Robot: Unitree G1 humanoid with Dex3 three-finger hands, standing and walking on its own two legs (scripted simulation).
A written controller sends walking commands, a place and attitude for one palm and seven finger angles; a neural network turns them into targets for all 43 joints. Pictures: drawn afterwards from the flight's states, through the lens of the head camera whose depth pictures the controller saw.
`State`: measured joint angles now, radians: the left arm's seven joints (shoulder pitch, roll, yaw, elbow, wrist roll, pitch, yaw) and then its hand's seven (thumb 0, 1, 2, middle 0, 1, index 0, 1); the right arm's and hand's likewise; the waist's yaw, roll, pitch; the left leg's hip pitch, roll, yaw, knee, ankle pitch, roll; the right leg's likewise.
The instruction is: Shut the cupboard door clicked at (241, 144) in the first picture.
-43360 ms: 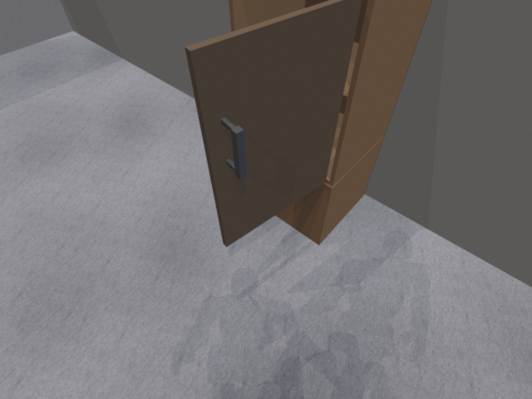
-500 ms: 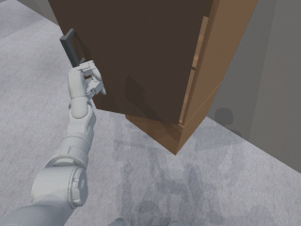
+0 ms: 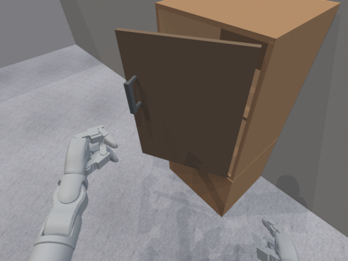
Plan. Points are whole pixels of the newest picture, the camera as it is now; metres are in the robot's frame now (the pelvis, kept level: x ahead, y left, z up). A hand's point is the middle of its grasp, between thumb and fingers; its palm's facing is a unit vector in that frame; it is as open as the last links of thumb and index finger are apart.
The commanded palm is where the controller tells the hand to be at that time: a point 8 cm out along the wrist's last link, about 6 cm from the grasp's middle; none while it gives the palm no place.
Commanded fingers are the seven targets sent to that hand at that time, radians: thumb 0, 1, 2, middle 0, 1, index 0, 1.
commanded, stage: draw the hand back to the body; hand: left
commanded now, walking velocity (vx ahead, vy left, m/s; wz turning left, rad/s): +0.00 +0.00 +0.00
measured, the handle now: (133, 95) +0.64 +0.19 +0.04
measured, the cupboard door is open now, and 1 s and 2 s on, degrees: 27 27 27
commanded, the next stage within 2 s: step back with the hand held close in 0.86 s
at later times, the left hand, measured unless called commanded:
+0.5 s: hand (17, 190) +0.20 +0.28 +0.16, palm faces +0.45 -0.79 -0.42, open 6.2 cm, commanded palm +0.15 +0.31 +0.18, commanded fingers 0.00 0.90 0.90 -0.20 -0.30 -0.20 -0.30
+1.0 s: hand (20, 190) +0.20 +0.27 +0.16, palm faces +0.45 -0.79 -0.40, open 7.4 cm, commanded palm +0.15 +0.31 +0.18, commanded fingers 0.00 0.90 0.90 -0.20 -0.30 -0.20 -0.30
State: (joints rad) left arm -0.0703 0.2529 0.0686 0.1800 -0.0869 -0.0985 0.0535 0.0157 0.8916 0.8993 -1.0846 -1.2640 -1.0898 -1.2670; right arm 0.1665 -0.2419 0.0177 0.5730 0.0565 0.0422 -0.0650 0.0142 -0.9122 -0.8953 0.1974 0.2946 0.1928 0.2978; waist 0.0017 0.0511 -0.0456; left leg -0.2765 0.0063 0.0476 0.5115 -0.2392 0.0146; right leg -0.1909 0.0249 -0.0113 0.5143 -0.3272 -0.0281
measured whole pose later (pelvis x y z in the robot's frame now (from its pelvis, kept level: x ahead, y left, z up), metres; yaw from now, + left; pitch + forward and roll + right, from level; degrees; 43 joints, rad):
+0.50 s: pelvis +0.01 +0.01 +0.01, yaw +1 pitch -3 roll +0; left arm 0.47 0.36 0.34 -0.35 -0.09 -0.04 0.09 0.02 0.89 0.90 -0.41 -0.53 -0.42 -0.53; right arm 0.21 -0.22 0.04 0.62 0.02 -0.02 -0.06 0.02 -0.91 -0.89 0.20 0.30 0.20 0.30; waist 0.06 0.08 -0.01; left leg -0.15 -0.02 0.04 0.42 -0.22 0.03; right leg -0.04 0.01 -0.02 0.38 -0.29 -0.01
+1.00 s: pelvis +0.01 +0.01 +0.01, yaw +1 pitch -3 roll +0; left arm 0.47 0.35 0.35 -0.36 -0.09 -0.07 0.10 0.01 0.89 0.90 -0.21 -0.30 -0.22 -0.31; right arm 0.20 -0.23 0.02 0.62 0.02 -0.08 -0.07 0.02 -0.91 -0.90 0.20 0.30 0.20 0.30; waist 0.05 0.07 -0.01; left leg -0.14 0.00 0.04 0.41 -0.21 0.02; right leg -0.04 0.02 -0.02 0.38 -0.29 -0.02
